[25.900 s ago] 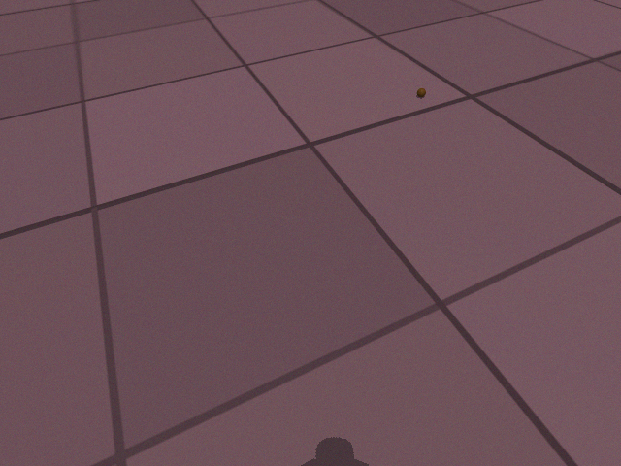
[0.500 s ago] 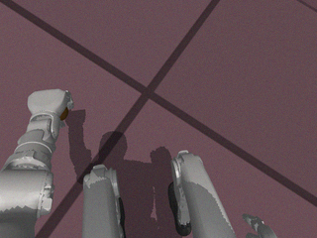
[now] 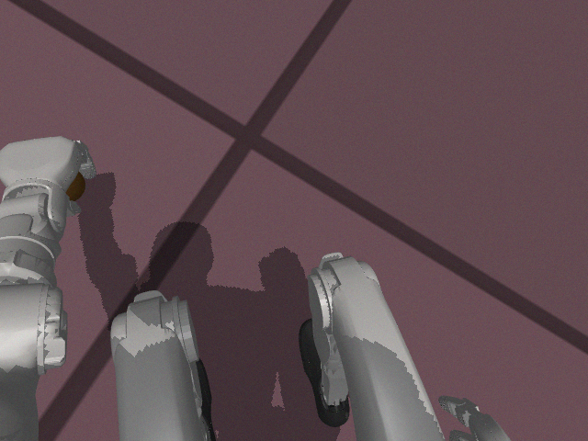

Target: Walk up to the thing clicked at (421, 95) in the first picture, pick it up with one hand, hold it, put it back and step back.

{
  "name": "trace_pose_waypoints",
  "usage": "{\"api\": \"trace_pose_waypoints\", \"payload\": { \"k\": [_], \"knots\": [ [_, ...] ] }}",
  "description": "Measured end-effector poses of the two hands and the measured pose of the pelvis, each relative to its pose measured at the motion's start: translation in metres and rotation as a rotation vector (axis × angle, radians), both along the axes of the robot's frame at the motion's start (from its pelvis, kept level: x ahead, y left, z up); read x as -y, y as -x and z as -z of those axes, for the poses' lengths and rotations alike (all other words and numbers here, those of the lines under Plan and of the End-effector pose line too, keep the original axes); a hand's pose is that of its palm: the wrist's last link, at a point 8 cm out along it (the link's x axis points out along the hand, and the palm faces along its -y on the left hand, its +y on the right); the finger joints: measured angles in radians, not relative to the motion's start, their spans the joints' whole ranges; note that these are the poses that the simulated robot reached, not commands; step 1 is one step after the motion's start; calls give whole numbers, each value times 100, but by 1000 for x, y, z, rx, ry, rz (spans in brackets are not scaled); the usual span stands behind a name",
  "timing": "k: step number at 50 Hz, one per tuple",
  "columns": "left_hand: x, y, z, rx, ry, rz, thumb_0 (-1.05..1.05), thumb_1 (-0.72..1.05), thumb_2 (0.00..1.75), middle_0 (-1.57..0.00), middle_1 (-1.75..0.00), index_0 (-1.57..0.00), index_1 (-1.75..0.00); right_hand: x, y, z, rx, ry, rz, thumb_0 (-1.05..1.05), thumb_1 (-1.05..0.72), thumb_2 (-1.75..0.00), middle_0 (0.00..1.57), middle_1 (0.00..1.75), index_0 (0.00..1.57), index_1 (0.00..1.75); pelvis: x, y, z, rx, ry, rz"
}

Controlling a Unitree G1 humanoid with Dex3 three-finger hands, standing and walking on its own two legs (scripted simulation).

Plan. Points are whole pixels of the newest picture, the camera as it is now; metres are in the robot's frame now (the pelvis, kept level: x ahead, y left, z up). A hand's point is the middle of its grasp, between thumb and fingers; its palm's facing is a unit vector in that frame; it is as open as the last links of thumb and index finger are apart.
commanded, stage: crouch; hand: left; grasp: from above
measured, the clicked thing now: (62, 184) +0.50 +0.27 -0.18
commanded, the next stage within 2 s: lower in 0.48 s
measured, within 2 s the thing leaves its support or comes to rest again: neither
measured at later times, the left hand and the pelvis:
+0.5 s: hand (68, 192) +0.49 +0.27 -0.20, palm faces -0.45 -0.05 -0.89, open 7.2 cm; pelvis +0.00 +0.00 -0.04, yaw -2 degrees
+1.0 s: hand (82, 202) +0.49 +0.26 -0.25, palm faces -0.46 -0.06 -0.89, open 7.2 cm; pelvis +0.00 +0.00 -0.06, yaw -3 degrees
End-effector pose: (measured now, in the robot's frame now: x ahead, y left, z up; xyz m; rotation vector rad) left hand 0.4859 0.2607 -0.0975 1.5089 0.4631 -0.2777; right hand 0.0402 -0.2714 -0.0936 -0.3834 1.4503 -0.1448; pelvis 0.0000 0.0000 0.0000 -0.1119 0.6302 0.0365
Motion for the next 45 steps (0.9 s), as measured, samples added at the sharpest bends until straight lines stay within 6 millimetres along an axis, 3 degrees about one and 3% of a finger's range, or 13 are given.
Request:
{"api": "trace_pose_waypoints", "payload": {
  "k": [11, 34, 45],
  "knots": [
    [-2, -4, 24, 2, -3, -5, -1, 30, 37, -77, -65, -89, -58, -5, 22, 19, -43, -9, 0, 0, -91, -90, 20, 30, 20, 30, 0, 4, 24, 19, 10, 7],
    [-7, -13, 54, -16, -6, -8, -1, 31, 33, -78, -64, -90, -55, -3, 14, 32, -52, -12, -49, 0, -91, -90, 20, 30, 20, 30, 1, 0, 42, 30, 26, 19],
    [-5, -12, 85, -27, 19, 15, -1, 32, 31, -78, -64, -90, -55, -4, 19, 32, -79, 3, -77, 0, -91, -90, 20, 30, 20, 30, 0, -2, 52, 41, 41, 25]
  ]
}}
